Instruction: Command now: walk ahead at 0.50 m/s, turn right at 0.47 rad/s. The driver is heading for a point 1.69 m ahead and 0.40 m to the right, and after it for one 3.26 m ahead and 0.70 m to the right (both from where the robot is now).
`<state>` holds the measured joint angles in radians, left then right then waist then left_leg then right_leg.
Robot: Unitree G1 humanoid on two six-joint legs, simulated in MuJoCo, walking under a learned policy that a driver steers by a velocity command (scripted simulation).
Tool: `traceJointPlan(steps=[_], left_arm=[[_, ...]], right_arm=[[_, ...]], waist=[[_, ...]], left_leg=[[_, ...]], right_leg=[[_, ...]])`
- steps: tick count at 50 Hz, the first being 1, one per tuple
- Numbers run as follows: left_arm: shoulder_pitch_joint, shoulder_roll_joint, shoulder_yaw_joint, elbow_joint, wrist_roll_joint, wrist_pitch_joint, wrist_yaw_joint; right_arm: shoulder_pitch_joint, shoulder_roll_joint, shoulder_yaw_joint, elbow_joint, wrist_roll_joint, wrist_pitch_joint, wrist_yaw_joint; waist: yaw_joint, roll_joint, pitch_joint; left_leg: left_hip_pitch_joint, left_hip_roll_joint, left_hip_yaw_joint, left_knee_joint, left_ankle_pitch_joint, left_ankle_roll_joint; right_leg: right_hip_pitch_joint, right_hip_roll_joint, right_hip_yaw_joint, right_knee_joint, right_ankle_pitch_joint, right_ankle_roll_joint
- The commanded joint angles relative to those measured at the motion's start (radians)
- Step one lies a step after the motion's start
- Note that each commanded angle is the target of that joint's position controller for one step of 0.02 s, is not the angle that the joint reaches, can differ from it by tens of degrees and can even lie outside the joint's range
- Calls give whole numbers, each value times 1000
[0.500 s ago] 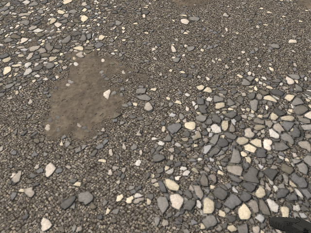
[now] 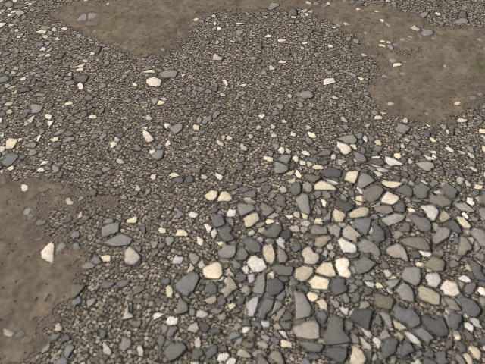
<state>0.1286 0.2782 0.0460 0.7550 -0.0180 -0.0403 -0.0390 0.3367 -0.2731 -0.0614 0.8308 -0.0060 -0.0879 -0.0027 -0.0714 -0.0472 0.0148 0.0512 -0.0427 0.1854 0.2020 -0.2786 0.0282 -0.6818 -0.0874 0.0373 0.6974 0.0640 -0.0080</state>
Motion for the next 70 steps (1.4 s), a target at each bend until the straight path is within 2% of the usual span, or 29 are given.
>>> traceJointPlan(steps=[1, 4, 6, 7, 8, 9, 10, 12, 16, 21, 26, 29, 30, 31, 32, 33, 34, 37, 44, 50, 52, 54, 55, 56, 57, 58, 61, 64, 70], left_arm=[[-140, 43, 3, -124, -1, -14, -21], [-98, 79, 22, -148, 0, -9, -34], [140, 156, 69, -99, -4, -4, -22], [297, 241, 102, -67, -5, 7, 0], [264, 332, 112, -77, -12, 1, 6], [303, 245, 89, -96, -6, -8, 6], [266, 200, 76, -91, 2, -17, 7], [139, 145, 59, -113, 0, -21, 11], [96, 142, 56, -135, 10, -26, 28], [162, 178, 68, -107, -3, -13, 52], [228, 170, 68, -80, -11, 0, 57], [198, 146, 63, -90, -3, 6, 57], [195, 92, 43, -104, 4, 2, 53], [303, 22, 21, -121, 2, -5, 54], [364, 59, 18, -125, -21, -14, 55], [303, 142, 37, -102, -25, -12, 55], [208, 159, 42, -117, -13, -8, 55], [141, 111, 39, -138, 1, -10, 45], [6, 34, 3, -169, 11, -24, 26], [-135, 59, 7, -210, -4, -35, 6], [-103, 80, 17, -206, -1, -38, 3], [115, 148, 56, -140, 11, -36, 14], [301, 229, 78, -112, 22, -29, 28], [316, 289, 83, -103, 23, -24, 24], [309, 199, 62, -105, 10, -26, 20], [248, 165, 47, -107, 7, -30, 19], [120, 104, 29, -114, 27, -39, 12], [115, 115, 35, -89, 17, -57, 14], [189, 158, 46, -26, 11, -51, 33]], right_arm=[[5, -173, -44, -33, 14, 8, -9], [-14, -210, -54, -35, 20, 33, -22], [-38, -221, -54, -44, 23, 49, -34], [-22, -190, -40, -64, 7, 41, -38], [85, -36, 9, -113, -23, 8, -14], [-30, -122, -3, -120, 14, -33, 4], [-128, -160, -14, -155, 48, -53, 11], [-148, -151, -14, -150, 10, -61, -1], [-113, -122, -16, -152, -10, -18, -2], [-303, -68, 9, -200, -8, -17, 5], [-368, -122, -9, -225, 14, -34, 24], [-232, -159, -35, -193, 12, -48, 20], [-111, -197, -49, -179, -5, -53, 13], [16, -279, -68, -162, -25, -48, 7], [68, -268, -71, -122, -2, -36, 20], [19, -176, -48, -137, 10, -33, 21], [-29, -138, -35, -141, 6, -24, 19], [-100, -92, -14, -127, -10, -20, 18], [-61, -166, -31, -70, 18, -17, 13], [31, -199, -34, -11, 36, 8, 13], [26, -214, -38, 0, 39, 20, 10], [20, -187, -25, 1, 35, 25, 5], [16, -126, 2, -31, 4, 20, 3], [115, -39, 28, -49, 9, -1, 6], [56, -148, 3, -40, 29, -16, 12], [-22, -176, -7, -65, 45, -24, 17], [-63, -142, -8, -63, 17, -12, 14], [-62, -95, 1, -61, 13, 15, 12], [-268, -61, 18, -113, 11, 8, 24]], waist=[[-11, 80, 81], [40, 131, 16], [177, 129, -118], [238, 26, -215], [107, -214, -305], [194, -94, -396], [202, -54, -248], [114, 52, -100], [48, 19, -53], [118, -19, -17], [134, -48, -23], [51, -77, -61], [-7, -29, -168], [6, 190, -320], [19, 391, -347], [-5, 244, -207], [-9, 164, -108], [48, 153, -4], [26, 125, 5], [-10, 133, 35], [28, 140, 20], [141, 109, -117], [210, -26, -271], [145, -268, -353], [181, -154, -298], [168, -114, -173], [83, -38, -57], [52, -32, -36], [110, -5, 29]], left_leg=[[24, 318, -55, -24, 458, 121], [84, 325, -11, 146, 892, 87], [-4, 280, 28, 479, 1027, 45], [-252, 236, 27, 781, 714, 2], [-716, 15, -79, 1124, -271, -61], [-825, 18, -286, 1211, -304, -42], [-890, 66, -288, 1182, -208, -20], [-793, 135, -274, 1007, -85, -22], [-664, 151, -251, 845, -11, -79], [-573, 79, -225, 458, 319, -107], [-517, 47, -273, 303, 308, -77], [-330, 46, -251, 239, 225, -17], [-114, 149, -334, 257, 198, 38], [232, 372, -677, 229, 83, 166], [304, 475, -1030, 117, -200, 255], [196, 429, -940, 79, -327, 217], [72, 380, -776, 78, -245, 178], [-162, 276, -536, 17, 38, 161], [-196, 250, -332, -55, 267, 185], [-113, 288, -303, -13, 289, 150], [-81, 300, -296, 49, 395, 129], [-148, 223, -212, 323, 607, 80], [-351, 163, -160, 651, 337, 34], [-702, 3, -186, 947, -276, -17], [-815, 56, -284, 1059, -292, -10], [-864, 102, -267, 1061, -198, 1], [-735, 179, -254, 938, -20, -15], [-699, 184, -243, 853, 44, -42], [-686, 151, -216, 485, 351, -52]], right_leg=[[-47, 5, -42, -64, -51, -31], [80, 80, -127, -74, -209, -84], [417, 161, -150, -141, -199, -145], [734, 46, 55, -165, -175, -206], [1071, -208, 628, -246, -315, -405], [1115, -242, 779, -372, -402, -415], [1011, -211, 624, -393, -328, -362], [721, -129, 418, -408, -126, -306], [485, -71, 292, -471, 60, -308], [388, 19, 196, -452, -40, -227], [500, -34, 334, -353, -172, -193], [512, -11, 369, -216, -124, -149], [440, 43, 312, -15, -155, -114], [171, 175, 171, 319, -445, -42], [-56, 167, 137, 529, -670, -17], [-115, 114, 164, 606, -586, -9], [-111, 83, 123, 605, -506, -6], [-8, 18, 95, 465, -397, -11], [56, -6, 6, 70, -163, 12], [134, 34, -25, -133, -112, -13], [213, 55, -43, -183, -156, -42], [552, 81, -64, -226, -144, -94], [844, -127, 171, -199, -110, -165], [1057, -310, 623, -333, -328, -312], [1013, -289, 655, -386, -457, -298], [907, -253, 512, -398, -410, -264], [625, -151, 291, -474, -140, -232], [541, -135, 196, -536, -33, -249], [533, -92, 59, -573, -31, -206]])
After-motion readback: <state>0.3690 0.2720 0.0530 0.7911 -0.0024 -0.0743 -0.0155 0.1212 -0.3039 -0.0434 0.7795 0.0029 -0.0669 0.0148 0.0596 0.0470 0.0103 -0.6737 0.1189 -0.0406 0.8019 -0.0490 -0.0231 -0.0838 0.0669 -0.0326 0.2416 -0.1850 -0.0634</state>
